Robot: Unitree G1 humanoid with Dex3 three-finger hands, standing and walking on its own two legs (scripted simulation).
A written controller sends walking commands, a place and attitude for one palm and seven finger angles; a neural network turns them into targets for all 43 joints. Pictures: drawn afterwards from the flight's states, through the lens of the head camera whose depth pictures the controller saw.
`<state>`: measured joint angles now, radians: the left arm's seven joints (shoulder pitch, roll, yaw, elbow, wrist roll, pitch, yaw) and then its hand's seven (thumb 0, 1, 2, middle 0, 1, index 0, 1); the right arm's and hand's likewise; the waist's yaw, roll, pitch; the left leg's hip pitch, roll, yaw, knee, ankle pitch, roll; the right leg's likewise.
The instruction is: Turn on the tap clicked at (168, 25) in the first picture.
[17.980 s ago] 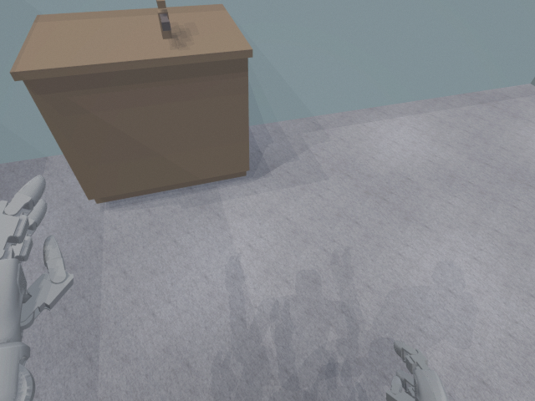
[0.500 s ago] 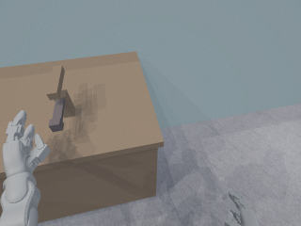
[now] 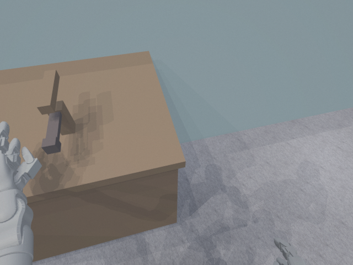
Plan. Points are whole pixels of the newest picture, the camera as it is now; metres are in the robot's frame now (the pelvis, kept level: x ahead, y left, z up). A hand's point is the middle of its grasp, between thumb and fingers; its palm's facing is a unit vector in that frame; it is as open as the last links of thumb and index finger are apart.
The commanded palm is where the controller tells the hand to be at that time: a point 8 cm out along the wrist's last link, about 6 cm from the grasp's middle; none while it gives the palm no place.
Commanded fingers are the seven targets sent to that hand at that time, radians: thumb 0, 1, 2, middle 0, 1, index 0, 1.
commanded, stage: reach beside the lever's end, fingers flat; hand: left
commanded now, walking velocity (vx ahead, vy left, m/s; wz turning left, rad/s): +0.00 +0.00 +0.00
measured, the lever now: (51, 145) +0.34 +0.31 +0.08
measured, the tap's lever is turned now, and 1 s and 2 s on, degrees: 0 0 21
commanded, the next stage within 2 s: push the lever round in 0.42 s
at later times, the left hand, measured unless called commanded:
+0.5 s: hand (33, 161) +0.31 +0.34 +0.07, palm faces +0.54 -0.84 -0.10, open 7.8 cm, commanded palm +0.26 +0.37 +0.07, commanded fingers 0.00 0.90 0.90 -0.15 -0.15 -0.15 -0.15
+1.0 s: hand (45, 159) +0.31 +0.31 +0.07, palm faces +0.52 -0.85 -0.08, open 7.8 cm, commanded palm +0.27 +0.35 +0.07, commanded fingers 0.00 0.90 0.90 -0.15 -0.15 -0.15 -0.15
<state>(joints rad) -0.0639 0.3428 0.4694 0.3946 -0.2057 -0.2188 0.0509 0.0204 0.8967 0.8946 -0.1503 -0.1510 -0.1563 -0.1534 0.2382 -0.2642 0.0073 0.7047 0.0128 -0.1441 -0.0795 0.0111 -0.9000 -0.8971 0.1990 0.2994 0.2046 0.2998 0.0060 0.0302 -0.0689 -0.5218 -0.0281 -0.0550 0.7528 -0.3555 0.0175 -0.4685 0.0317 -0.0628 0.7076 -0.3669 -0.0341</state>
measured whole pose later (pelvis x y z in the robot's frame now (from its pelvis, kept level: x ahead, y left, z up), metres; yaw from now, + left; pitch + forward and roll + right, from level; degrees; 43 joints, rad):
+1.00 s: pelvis +0.00 +0.01 +0.00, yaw +0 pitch +8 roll -2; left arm -0.07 0.30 0.41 0.36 -0.18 -0.23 0.09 0.02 0.90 0.89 -0.15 -0.15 -0.15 -0.15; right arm 0.23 -0.24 0.01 0.68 0.01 -0.10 -0.06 0.01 -0.90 -0.90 0.20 0.30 0.21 0.30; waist 0.00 0.03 -0.09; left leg -0.56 -0.03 -0.05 0.80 -0.38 0.03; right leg -0.50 0.03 -0.06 0.73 -0.38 -0.02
